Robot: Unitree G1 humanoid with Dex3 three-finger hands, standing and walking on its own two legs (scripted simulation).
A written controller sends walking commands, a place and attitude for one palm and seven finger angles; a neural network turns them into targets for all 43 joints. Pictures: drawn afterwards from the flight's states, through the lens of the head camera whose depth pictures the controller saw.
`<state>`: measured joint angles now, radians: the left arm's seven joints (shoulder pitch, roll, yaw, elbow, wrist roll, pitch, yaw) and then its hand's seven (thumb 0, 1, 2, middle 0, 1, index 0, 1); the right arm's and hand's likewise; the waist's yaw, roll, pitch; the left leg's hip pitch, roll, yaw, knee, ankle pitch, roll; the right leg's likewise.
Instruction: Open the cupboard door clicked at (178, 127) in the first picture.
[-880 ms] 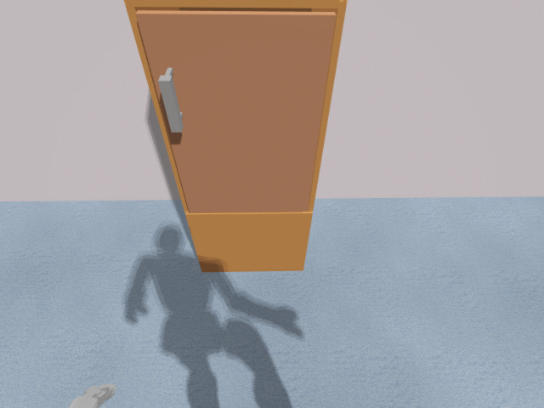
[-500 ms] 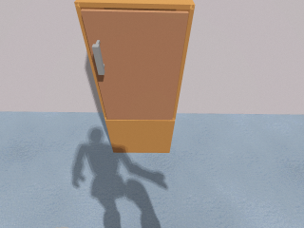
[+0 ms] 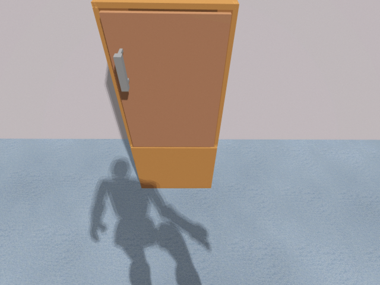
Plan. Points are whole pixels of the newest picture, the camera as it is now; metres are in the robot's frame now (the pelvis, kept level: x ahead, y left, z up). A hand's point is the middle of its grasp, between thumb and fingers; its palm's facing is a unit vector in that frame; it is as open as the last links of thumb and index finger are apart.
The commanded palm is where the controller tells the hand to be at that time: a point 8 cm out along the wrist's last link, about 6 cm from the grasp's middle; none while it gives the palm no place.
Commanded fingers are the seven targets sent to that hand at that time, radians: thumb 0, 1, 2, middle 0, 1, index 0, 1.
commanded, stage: look at it before walking up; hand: left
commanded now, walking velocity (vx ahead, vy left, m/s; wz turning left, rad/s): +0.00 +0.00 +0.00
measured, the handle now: (123, 70) +0.74 +0.27 +0.07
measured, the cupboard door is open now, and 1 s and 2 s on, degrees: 0 0 0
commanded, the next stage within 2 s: take the last steps up to it in 0.56 s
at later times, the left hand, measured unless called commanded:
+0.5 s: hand out of the picture +0.07 +0.23 -0.16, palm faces -0.01 -0.95 -0.31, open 7.3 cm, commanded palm none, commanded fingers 0.00 0.90 0.90 -0.20 -0.30 -0.20 -0.30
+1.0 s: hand out of the picture +0.02 +0.21 -0.20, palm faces +0.09 -0.98 -0.18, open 7.3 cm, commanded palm none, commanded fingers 0.00 0.90 0.90 -0.20 -0.30 -0.20 -0.30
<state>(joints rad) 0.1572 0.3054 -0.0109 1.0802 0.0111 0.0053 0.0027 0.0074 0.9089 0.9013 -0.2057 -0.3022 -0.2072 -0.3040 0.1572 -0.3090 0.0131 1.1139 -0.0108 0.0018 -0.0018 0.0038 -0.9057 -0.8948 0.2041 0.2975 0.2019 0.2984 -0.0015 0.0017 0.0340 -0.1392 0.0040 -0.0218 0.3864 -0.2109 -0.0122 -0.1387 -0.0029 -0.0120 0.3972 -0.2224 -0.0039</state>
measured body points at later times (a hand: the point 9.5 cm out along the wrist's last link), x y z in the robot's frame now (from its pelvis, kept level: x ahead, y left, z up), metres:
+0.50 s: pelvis +0.00 +0.00 +0.00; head +0.01 +0.00 +0.45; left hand +0.07 +0.28 -0.14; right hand +0.07 -0.28 -0.14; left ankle +0.00 +0.13 -0.74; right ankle +0.00 -0.12 -0.74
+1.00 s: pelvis +0.05 +0.03 -0.01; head +0.03 +0.05 +0.43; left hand +0.02 +0.27 -0.18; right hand +0.05 -0.23 -0.16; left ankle +0.01 +0.12 -0.75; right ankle +0.00 -0.11 -0.74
